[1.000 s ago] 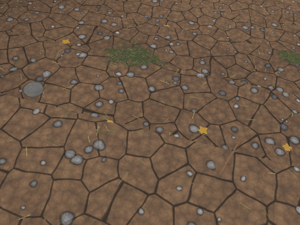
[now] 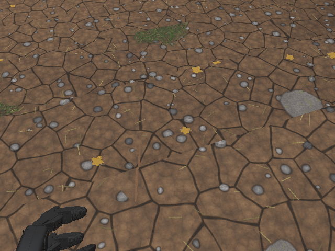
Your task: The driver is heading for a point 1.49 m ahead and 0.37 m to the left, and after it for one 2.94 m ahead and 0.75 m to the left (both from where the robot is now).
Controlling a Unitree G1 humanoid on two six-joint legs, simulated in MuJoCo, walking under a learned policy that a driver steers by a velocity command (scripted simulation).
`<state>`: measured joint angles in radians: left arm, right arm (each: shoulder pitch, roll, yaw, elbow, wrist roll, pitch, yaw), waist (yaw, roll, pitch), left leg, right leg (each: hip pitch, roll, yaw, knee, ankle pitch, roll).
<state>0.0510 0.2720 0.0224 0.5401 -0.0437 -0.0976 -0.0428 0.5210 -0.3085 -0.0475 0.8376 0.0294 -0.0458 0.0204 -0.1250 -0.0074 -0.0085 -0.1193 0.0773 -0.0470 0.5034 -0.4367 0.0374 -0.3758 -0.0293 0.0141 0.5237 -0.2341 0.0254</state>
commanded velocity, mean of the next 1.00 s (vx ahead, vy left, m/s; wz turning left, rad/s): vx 0.72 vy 0.00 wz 0.43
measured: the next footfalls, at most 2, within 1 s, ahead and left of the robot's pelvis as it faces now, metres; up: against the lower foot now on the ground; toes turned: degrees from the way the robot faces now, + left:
left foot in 0.50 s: +0.47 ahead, +0.12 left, -0.16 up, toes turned +27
right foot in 0.80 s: +0.83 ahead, +0.12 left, -0.16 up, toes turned +37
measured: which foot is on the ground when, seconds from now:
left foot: up 0.00-0.48, down 0.50-0.82, up 0.84-1.00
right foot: down 0.00-0.48, up 0.50-0.78, down 0.80-1.00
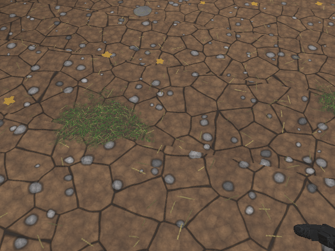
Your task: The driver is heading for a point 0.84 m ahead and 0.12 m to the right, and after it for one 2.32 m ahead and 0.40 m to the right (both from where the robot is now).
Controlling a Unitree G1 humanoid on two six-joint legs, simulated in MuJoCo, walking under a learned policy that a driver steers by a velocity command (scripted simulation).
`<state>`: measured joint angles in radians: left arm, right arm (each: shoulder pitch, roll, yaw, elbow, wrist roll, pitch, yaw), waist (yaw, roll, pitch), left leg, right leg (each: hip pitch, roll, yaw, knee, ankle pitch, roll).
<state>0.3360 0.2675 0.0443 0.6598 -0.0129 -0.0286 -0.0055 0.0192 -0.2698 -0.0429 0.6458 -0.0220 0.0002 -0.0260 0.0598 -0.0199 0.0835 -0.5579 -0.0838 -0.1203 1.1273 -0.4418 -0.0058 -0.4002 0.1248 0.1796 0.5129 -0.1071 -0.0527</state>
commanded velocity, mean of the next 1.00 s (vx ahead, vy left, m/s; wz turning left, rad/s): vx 0.84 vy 0.00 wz -0.26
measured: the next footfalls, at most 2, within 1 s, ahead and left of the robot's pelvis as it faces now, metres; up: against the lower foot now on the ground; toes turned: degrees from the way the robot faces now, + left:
left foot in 0.18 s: +0.15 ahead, +0.14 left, +0.00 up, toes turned -17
right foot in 0.70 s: +0.50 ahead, -0.29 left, -0.16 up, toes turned -27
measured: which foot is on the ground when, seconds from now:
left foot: up 0.00-0.16, down 0.18-0.70, up 0.72-1.00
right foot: down 0.00-0.18, up 0.20-0.68, down 0.70-1.00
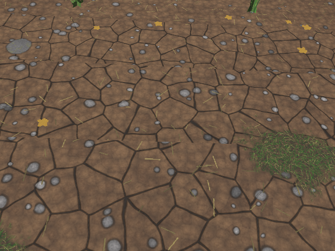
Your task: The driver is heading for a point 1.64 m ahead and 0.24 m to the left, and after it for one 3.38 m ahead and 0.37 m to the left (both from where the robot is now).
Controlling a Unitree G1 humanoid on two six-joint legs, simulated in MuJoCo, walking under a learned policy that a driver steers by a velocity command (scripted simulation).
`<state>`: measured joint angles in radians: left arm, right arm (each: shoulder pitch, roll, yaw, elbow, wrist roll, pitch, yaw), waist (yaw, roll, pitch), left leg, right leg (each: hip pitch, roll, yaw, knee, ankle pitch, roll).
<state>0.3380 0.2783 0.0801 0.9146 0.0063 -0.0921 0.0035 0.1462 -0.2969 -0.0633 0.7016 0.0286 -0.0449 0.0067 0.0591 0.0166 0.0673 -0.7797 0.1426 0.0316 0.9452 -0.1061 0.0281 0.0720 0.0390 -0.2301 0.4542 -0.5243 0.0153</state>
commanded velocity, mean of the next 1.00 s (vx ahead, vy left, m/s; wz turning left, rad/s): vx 1.00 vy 0.00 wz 0.18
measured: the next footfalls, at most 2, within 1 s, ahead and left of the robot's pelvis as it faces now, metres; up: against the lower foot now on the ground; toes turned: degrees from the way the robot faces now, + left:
left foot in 0.06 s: +0.22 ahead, +0.07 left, +0.00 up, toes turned +5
right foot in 0.46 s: +0.64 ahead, -0.03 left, -0.16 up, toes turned +34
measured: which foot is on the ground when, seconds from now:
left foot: up 0.00-0.04, down 0.06-0.46, up 0.48-0.78, down 0.80-1.00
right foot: down 0.00-0.06, up 0.08-0.44, down 0.46-0.82, up 0.84-1.00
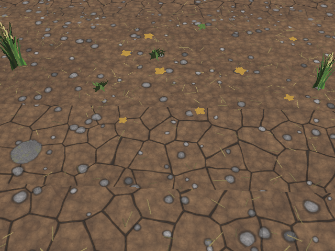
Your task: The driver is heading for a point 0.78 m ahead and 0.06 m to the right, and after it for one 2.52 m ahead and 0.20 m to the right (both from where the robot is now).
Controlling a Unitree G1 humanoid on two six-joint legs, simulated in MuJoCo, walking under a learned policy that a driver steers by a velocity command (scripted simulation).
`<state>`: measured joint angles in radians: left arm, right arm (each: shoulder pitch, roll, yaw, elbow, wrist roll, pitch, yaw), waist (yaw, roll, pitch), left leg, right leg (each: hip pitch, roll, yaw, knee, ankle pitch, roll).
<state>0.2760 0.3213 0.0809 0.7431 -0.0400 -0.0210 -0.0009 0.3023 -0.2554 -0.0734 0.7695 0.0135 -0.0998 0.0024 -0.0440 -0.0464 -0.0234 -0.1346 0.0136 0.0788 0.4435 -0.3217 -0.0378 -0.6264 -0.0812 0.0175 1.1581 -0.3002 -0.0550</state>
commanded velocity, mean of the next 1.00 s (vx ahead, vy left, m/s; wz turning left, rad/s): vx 1.00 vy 0.00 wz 0.07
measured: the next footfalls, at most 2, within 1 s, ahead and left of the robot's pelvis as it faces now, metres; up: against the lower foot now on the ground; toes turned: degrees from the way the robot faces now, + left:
right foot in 0.28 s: +0.39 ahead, -0.16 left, -0.16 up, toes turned -20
left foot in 0.66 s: +0.83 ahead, -0.10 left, -0.16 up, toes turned -10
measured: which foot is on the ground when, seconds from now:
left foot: down 0.00-0.26, up 0.28-0.64, down 0.66-1.00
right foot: up 0.00-0.26, down 0.28-0.64, up 0.66-1.00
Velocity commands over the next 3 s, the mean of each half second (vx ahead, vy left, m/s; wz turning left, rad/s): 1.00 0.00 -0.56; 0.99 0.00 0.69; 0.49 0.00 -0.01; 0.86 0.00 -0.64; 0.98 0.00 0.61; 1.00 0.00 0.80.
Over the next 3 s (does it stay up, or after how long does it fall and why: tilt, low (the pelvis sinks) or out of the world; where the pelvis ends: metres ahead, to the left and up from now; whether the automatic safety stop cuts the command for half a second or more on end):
stays up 2.46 -0.37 -0.31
